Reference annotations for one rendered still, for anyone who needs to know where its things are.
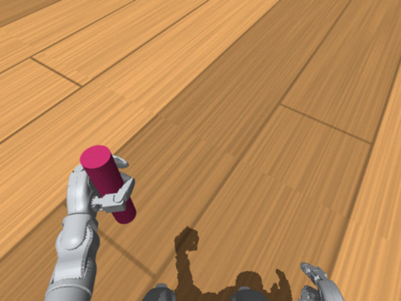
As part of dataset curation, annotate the right robot hand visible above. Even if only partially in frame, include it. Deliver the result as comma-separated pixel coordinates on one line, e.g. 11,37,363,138
298,262,344,301

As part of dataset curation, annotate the left robot hand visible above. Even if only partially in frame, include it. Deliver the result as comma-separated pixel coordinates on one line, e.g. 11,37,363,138
66,155,135,218

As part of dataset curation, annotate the can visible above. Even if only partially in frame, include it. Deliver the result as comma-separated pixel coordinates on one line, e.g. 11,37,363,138
80,145,136,224

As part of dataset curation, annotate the left robot arm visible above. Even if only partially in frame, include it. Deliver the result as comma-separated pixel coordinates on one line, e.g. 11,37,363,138
44,213,100,301

